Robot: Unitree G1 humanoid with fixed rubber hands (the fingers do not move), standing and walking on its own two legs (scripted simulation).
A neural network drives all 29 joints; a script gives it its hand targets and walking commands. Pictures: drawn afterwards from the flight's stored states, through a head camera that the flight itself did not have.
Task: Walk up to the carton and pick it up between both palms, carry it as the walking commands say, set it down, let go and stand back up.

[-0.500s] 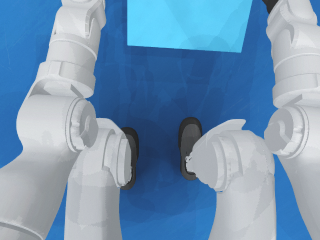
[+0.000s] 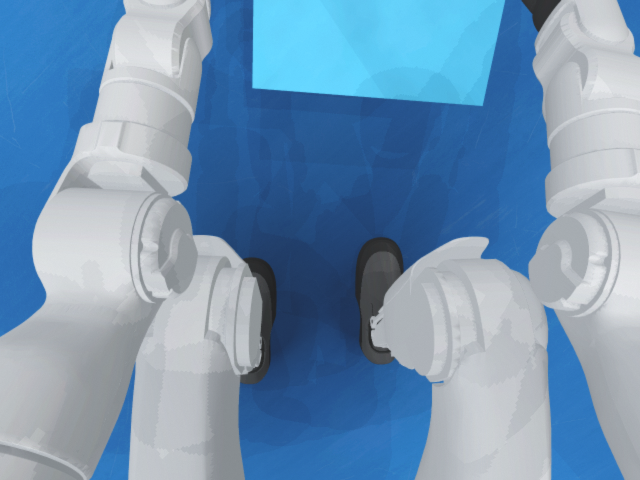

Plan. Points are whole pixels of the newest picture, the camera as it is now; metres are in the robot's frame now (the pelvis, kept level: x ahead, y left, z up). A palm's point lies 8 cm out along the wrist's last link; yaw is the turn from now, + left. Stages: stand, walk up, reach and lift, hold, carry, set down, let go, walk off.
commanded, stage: set down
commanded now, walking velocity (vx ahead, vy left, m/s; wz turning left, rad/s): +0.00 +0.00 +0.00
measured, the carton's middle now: out of the picture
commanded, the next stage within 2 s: none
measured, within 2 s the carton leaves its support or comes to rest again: rests again in 0.34 s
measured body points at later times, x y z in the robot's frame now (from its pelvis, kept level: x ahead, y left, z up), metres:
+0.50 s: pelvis +0.00 +0.00 +0.00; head +0.37 +0.00 +0.24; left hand +0.55 +0.12 -0.19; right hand +0.52 -0.22 -0.19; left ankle +0.08 +0.10 -0.32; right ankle +0.11 -0.10 -0.32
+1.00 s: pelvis -0.02 -0.01 +0.00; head +0.35 -0.01 +0.24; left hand +0.55 +0.16 -0.19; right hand +0.50 -0.25 -0.19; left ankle +0.08 +0.10 -0.32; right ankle +0.11 -0.10 -0.32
